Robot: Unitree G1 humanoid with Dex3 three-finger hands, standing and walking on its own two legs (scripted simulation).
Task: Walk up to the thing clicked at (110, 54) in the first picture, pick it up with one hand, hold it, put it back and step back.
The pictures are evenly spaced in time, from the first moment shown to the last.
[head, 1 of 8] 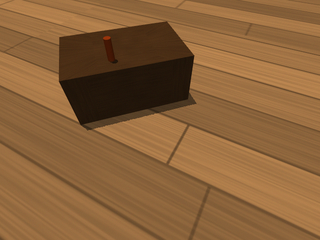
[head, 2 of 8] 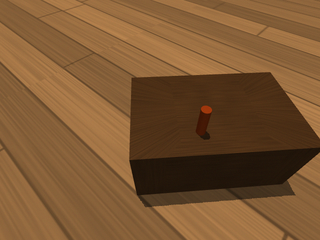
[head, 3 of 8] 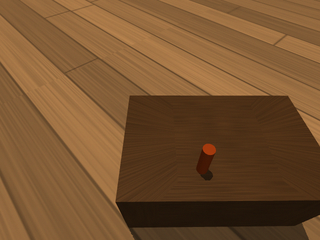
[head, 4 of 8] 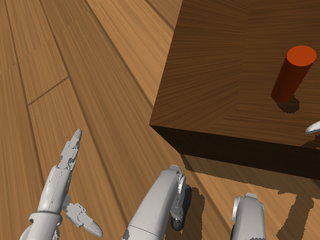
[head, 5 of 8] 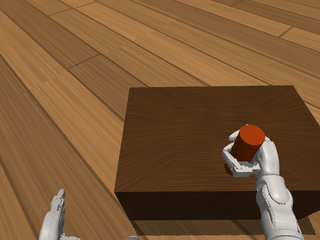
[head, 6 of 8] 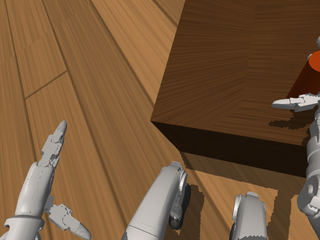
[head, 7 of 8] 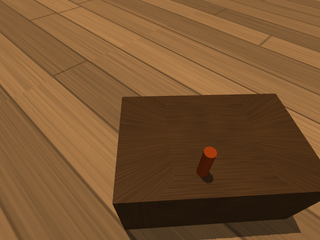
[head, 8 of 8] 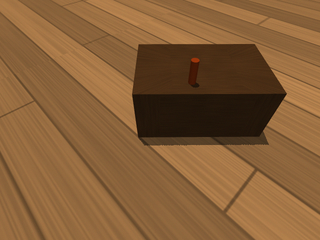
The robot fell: no
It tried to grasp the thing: yes
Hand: right
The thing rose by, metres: 0.27
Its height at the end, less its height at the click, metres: +0.00
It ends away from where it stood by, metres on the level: 0.03
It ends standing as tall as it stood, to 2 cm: yes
